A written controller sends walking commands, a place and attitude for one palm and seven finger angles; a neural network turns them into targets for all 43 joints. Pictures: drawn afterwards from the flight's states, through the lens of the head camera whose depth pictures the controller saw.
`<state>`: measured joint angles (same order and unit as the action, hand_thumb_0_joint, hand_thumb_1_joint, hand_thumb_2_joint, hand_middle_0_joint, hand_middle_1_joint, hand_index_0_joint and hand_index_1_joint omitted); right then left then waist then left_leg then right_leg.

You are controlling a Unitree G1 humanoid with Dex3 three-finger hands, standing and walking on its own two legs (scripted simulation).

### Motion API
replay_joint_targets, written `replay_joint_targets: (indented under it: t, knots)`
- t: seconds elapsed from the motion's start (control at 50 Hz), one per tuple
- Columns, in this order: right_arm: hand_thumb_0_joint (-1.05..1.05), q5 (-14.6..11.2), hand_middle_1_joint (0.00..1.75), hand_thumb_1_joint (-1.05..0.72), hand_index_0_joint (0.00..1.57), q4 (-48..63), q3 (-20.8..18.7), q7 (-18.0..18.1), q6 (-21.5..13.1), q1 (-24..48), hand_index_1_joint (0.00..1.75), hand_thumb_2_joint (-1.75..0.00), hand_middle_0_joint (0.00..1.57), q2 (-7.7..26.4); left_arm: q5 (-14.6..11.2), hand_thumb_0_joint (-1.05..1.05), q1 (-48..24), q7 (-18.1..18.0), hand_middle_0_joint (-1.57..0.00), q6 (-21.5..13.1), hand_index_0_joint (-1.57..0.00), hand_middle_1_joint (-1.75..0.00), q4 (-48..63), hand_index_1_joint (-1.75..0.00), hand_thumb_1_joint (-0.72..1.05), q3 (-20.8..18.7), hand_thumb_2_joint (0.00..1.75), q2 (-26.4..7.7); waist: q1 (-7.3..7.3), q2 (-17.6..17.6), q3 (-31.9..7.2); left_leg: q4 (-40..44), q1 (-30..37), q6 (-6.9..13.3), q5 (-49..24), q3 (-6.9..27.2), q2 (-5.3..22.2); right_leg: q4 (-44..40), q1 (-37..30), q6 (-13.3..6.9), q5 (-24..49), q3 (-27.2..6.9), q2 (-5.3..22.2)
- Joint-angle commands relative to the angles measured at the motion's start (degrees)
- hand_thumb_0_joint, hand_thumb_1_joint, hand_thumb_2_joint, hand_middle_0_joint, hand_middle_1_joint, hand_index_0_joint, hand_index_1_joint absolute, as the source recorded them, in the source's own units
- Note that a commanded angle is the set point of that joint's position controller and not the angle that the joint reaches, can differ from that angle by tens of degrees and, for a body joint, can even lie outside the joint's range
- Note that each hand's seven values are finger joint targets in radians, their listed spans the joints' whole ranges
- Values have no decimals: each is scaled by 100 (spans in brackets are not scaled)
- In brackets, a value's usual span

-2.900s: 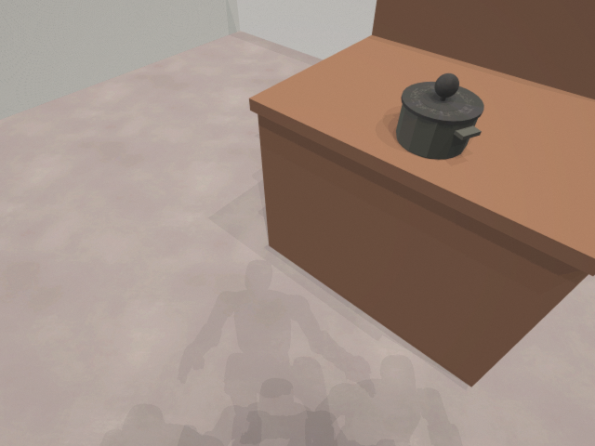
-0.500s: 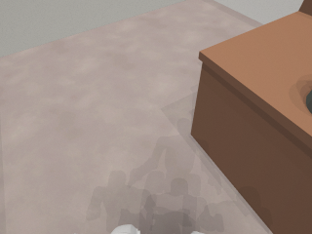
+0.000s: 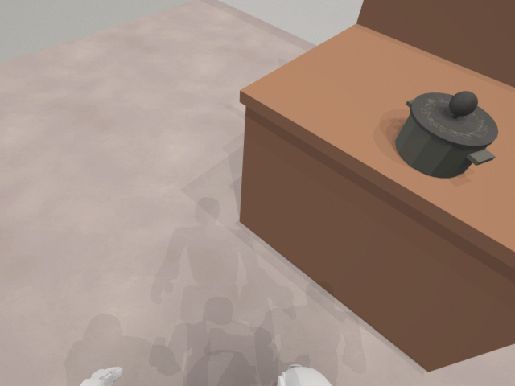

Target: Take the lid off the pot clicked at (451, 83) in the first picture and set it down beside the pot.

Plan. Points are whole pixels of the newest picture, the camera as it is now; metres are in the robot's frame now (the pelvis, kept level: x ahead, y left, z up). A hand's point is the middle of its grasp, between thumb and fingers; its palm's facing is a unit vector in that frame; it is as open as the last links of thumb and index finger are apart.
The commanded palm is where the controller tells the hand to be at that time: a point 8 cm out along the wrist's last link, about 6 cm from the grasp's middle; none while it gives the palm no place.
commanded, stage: turn to face it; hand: left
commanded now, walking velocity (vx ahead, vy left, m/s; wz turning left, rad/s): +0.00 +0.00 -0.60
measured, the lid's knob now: (463, 103) +0.67 -0.41 +0.10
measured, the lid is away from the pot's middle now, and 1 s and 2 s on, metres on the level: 0.00 0.00 0.00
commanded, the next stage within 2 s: take the last steps up to it in 0.94 s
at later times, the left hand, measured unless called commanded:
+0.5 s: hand out of the picture +0.14 +0.15 -0.16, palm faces -0.28 -0.93 -0.25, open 7.4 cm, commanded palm none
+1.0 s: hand (191, 361) +0.18 +0.12 -0.16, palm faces -0.53 -0.82 -0.22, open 7.4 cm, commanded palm none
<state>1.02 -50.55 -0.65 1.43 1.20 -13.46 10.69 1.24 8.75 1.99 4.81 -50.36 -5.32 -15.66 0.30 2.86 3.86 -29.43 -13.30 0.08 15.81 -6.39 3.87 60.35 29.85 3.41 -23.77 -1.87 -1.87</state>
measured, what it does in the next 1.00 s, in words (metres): steps on the spot, turning right: right foot, then left foot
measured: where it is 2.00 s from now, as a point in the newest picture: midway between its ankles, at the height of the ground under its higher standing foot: outside the picture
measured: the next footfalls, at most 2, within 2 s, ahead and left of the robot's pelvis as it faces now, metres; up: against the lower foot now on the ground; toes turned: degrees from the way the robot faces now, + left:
right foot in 0.24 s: +0.02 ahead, -0.14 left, +0.00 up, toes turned -16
left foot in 0.62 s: +0.10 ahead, +0.09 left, +0.00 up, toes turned -18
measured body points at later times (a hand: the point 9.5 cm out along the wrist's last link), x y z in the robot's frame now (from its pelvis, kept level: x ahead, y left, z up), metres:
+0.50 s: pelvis +0.00 -0.02 +0.00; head +0.04 -0.04 +0.45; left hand +0.16 +0.20 -0.14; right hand +0.00 -0.30 -0.14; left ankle +0.05 +0.11 -0.69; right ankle -0.02 -0.13 -0.74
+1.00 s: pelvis +0.00 +0.00 +0.00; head +0.03 -0.02 +0.45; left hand +0.21 +0.16 -0.14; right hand -0.12 -0.21 -0.15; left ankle +0.06 +0.10 -0.74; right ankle -0.08 -0.09 -0.73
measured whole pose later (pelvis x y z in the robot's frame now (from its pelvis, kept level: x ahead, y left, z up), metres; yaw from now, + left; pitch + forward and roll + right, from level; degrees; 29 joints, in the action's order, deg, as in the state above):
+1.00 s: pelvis +0.00 +0.00 +0.00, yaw -33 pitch +0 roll +0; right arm 1.1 -55.0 -2.1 1.1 1.3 -15.9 11.2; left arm 0.9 9.1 1.2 3.9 -53.7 -3.6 -12.3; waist 1.6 -0.6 4.2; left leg -30.6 -13.7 -0.1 16.4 -13.2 6.5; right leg 36.1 15.7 1.6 -20.0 3.6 1.6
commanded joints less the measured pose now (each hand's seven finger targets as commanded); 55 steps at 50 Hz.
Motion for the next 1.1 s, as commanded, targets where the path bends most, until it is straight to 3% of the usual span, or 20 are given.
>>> replay_joint_targets:
  t: [0.0, 0.12, 0.18, 0.2, 0.22, 0.24, 0.26, 0.32, 0.48, 0.56, 0.6, 0.62, 0.66, 0.7, 0.86, 0.96, 0.98, 1.0, 1.02, 1.08]
  knots:
    - [0, 36, 30, -90, 20, 409, -371, 65, -159, 111, 30, -90, 20, 1168, -31, 0, -226, 62, -20, -106, -20, -30, 510, -30, 90, -50, 90, -284, 65, -1263, -200, 1219, 373, 690, -1429, 573, 1353, 54, 121, 111, -4, 280, 343]
    - [0, 59, 30, -90, 20, 114, -532, 3, -125, -360, 30, -90, 20, 1397, -34, 0, -504, 52, -20, -210, -20, -30, 569, -30, 90, 35, 90, -109, 330, -1519, -435, 640, 904, 710, -2694, 190, 1683, -1687, -572, -32, -254, 747, 291]
    - [0, 17, 30, -90, 20, 116, -564, -40, -106, -290, 30, -90, 20, 1430, -31, 0, 23, 22, -20, -323, -20, -30, 401, -30, 90, 2, 90, -285, 46, -1309, -708, -332, 570, 238, -2673, -287, 1504, -3333, -1756, -221, 1020, 904, 162]
    - [0, -29, 30, -90, 20, 163, -531, -71, -104, -315, 30, -90, 20, 1228, -10, 0, 452, -28, -20, -398, -20, -30, 263, -30, 90, -72, 90, -662, -166, -541, -1006, -1272, -257, -103, -1853, -513, 1312, -3888, -2923, -474, 2014, 211, 718]
    - [0, -42, 30, -90, 20, 480, -372, -97, -94, -22, 30, -90, 20, 723, 25, 0, 882, -133, -20, -460, -20, -30, 140, -30, 90, -232, 90, -1382, -396, 1369, -1023, -2581, -2128, -443, 1671, -665, 442, -4058, -3821, -1136, 4275, -1881, 2296]
    - [0, -17, 30, -90, 20, 602, -360, 13, -19, 350, 30, -90, 20, 830, -81, 0, 1195, -216, -20, -403, -20, -30, 73, -30, 90, -257, 90, -1433, -569, 991, -1070, -3329, -2301, -448, 2202, 287, 334, -3835, -3488, -1605, 5365, -1948, 2625]
    - [0, -42, 30, -90, 20, 559, -349, 60, -10, 412, 30, -90, 20, 803, -61, 0, 1002, -270, -20, -410, -20, -30, 53, -30, 90, -278, 90, -1333, -433, 1345, -1153, -3631, -2459, -440, 1995, 569, 366, -3752, -3504, -1653, 5207, -1859, 2259]
    - [0, -19, 30, -90, 20, 309, -373, 22, 44, 385, 30, -90, 20, 850, -41, 0, 125, -276, -20, -361, -20, -30, 319, -30, 90, -130, 90, -846, -79, 459, -712, -3422, -1922, -539, 970, 537, 403, -3801, -2450, -1446, 3993, -1081, 1634]
    - [0, -47, 30, -90, 20, 401, -366, -17, 17, 379, 30, -90, 20, 799, 20, 0, 52, -201, -20, -308, -20, -30, 387, -30, 90, -162, 90, -1051, -85, 566, -559, -1686, -947, -458, 855, 355, -65, -4012, -1666, -1411, 2516, -1666, 1368]
    - [0, -71, 30, -90, 20, 231, -355, 60, -111, -389, 30, -90, 20, 876, -68, 0, -211, -197, -20, -255, -20, -30, 454, -30, 90, -145, 90, -901, 278, 357, -797, 434, 424, -322, -161, 383, -85, -3248, -1183, -938, 2547, -1651, 961]
    - [0, 21, 30, -90, 20, 432, -476, 65, -140, -347, 30, -90, 20, 1772, -96, 0, 91, -106, -20, -225, -20, -30, 635, -30, 90, -47, 90, -334, 152, -2246, -668, 1651, 1012, 594, -579, 2724, 2179, -1074, 460, -199, -853, -134, -236]
    - [0, 34, 30, -90, 20, 450, -441, 68, -139, -181, 30, -90, 20, 1649, 8, 0, 43, -110, -20, -200, -20, -30, 530, -30, 90, -92, 90, -549, 233, -1993, -583, 1733, 489, 803, -147, 2815, 2365, -49, 368, -132, -925, -342, 59]
    - [0, 53, 30, -90, 20, 532, -331, 90, -154, 343, 30, -90, 20, 1265, 13, 0, 65, -28, -20, -195, -20, -30, 316, -30, 90, -158, 90, -549, -52, -1201, -192, 1653, -44, 697, -203, 1744, 1673, 708, 237, -85, -177, -229, 200]
    - [0, 47, 30, -90, 20, 500, -281, 98, -173, 390, 30, -90, 20, 1110, 2, 0, 210, 3, -20, -162, -20, -30, 192, -30, 90, -105, 90, -393, -104, -1061, -233, 1482, 151, 629, -956, 1019, 1322, 696, 198, -4, 150, -69, 263]
    - [0, 52, 30, -90, 20, -71, -419, 49, -136, -464, 30, -90, 20, 1202, -25, 0, -208, -58, -20, -185, -20, -30, 208, -30, 90, 98, 90, -25, 290, -1350, -540, 984, 917, 879, -2477, 578, 1514, -1416, -534, -66, -270, 535, 317]
    - [0, -2, 30, -90, 20, -234, -466, 0, -100, -408, 30, -90, 20, 1158, -30, 0, 401, -123, -20, -326, -20, -30, -48, -30, 90, 89, 90, -97, -24, -1112, -841, 89, 529, 420, -2341, 107, 1306, -3605, -1961, -278, 1259, 692, 250]
    - [0, -51, 30, -90, 20, -232, -431, -37, -88, -500, 30, -90, 20, 894, -2, 0, 590, -176, -20, -385, -20, -30, -92, -30, 90, 43, 90, -453, -84, -286, -885, -565, -250, 76, -1357, -158, 1083, -4091, -2794, -478, 2105, -70, 861]
    - [0, -52, 30, -90, 20, -41, -306, -57, -79, -351, 30, -90, 20, 448, 28, 0, 736, -259, -20, -442, -20, -30, -161, -30, 90, -68, 90, -971, -149, 1260, -737, -1521, -1701, -276, 1316, -581, 331, -4241, -3348, -1056, 3780, -1614, 2202]
    - [0, -32, 30, -90, 20, -4, -295, 25, 25, 19, 30, -90, 20, 552, -50, 0, 978, -299, -20, -426, -20, -30, -212, -30, 90, -55, 90, -946, -380, 938, -787, -2251, -1585, -247, 1943, 212, 247, -4176, -2767, -1511, 4193, -1583, 2419]
    - [0, 23, 30, -90, 20, -318, -322, -11, 45, -205, 30, -90, 20, 588, -54, 0, 419, -327, -20, -423, -20, -30, -201, -30, 90, -12, 90, -473, -49, 636, -449, -3257, -1962, -230, 1126, 479, 289, -4517, -2587, -1567, 1860, -1160, 1754]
